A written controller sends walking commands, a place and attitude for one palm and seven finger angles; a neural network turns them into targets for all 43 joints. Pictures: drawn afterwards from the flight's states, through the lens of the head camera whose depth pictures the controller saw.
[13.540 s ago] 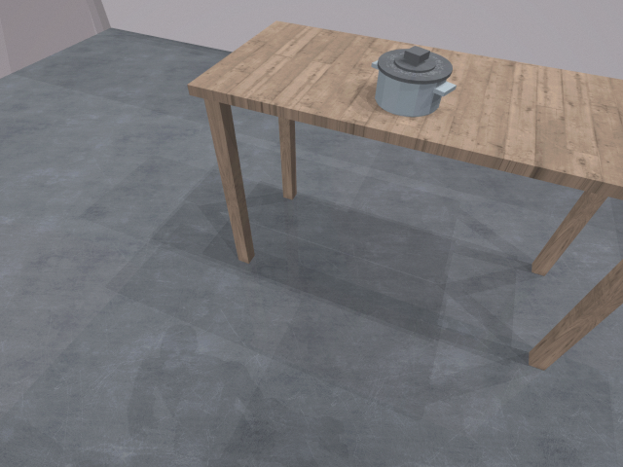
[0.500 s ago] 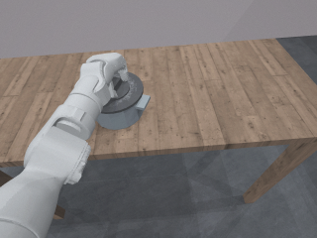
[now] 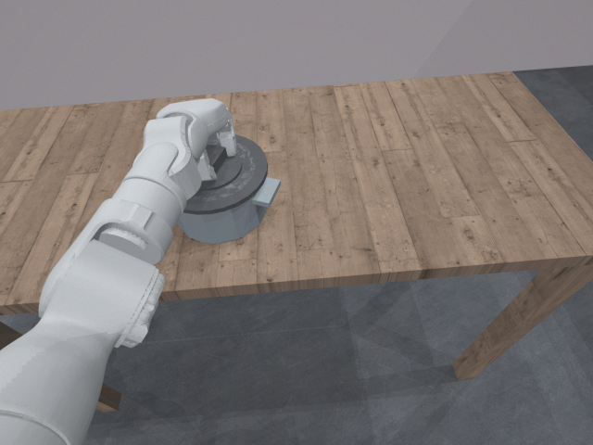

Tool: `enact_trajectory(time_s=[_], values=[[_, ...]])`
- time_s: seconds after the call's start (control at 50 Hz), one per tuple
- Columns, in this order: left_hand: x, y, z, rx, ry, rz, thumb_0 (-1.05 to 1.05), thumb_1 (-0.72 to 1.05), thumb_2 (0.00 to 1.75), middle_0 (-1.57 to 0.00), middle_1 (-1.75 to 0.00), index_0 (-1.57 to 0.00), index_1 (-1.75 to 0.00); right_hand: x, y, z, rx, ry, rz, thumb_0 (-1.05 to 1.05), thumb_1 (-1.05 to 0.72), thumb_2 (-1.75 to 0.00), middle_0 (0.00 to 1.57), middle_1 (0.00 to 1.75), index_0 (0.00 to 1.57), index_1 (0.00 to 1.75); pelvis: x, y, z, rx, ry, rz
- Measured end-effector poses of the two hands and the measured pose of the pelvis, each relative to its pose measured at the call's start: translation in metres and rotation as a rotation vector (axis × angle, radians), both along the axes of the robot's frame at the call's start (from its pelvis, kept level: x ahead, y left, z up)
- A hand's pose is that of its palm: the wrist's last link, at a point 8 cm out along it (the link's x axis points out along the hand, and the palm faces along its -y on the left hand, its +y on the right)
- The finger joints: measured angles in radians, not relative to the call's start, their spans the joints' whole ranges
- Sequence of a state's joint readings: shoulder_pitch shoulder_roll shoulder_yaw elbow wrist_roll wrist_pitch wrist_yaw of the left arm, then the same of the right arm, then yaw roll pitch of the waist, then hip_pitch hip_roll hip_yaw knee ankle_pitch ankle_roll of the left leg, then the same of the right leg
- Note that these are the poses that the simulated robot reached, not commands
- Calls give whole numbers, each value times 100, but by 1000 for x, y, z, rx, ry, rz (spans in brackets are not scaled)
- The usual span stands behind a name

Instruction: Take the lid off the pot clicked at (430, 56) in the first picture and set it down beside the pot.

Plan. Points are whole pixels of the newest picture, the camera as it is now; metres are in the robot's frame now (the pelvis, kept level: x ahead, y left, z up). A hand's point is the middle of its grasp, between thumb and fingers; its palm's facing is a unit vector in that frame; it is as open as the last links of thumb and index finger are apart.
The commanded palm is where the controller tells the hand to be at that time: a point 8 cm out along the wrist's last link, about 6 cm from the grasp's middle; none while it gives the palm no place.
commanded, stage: close the fingers and squeeze the knob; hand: left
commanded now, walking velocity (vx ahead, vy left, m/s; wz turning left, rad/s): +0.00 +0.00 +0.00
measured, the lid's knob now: (208, 158) +0.51 +0.11 +0.12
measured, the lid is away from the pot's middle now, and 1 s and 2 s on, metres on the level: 0.00 0.00 0.01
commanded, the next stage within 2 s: lift the lid straight up in 0.66 s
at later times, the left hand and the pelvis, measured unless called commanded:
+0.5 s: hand (203, 157) +0.48 +0.11 +0.14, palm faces -0.39 -0.05 -0.92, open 7.8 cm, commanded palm +0.49 +0.10 +0.20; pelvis +0.00 +0.00 +0.00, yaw +0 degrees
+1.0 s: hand (202, 157) +0.48 +0.11 +0.14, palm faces -0.37 -0.05 -0.93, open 7.9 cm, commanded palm +0.48 +0.11 +0.22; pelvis +0.00 +0.00 +0.00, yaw +0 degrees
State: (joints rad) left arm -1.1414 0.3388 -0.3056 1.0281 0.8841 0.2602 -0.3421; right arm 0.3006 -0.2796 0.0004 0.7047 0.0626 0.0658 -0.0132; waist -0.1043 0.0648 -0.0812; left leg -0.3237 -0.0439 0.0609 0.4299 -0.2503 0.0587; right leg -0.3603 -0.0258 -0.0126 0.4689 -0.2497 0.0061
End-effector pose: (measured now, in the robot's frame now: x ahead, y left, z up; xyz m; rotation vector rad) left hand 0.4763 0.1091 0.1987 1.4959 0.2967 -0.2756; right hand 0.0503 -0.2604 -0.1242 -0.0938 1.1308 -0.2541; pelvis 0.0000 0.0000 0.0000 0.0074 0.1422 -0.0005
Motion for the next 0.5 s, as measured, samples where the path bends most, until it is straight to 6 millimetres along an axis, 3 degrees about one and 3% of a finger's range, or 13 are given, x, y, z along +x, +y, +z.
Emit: enact_trajectory(time_s=[0.22, 0.5], values=[[1, -1, 1, 17, 16, 21, 1, 23, 73, -65, -98, -62, -97, 5, 6, -3, 10, 7, 19, 0, -91, -90, 20, 30, 20, 30, 0, 1, -1, 1, 8, 8], [5, 0, 1, 9, 32, 13, 0, 20, 75, -68, -100, -64, -98, -10, 0, -1, -17, 37, -1, 0, -91, -90, 20, 30, 20, 30, 0, 1, -1, -1, 15, 6]])
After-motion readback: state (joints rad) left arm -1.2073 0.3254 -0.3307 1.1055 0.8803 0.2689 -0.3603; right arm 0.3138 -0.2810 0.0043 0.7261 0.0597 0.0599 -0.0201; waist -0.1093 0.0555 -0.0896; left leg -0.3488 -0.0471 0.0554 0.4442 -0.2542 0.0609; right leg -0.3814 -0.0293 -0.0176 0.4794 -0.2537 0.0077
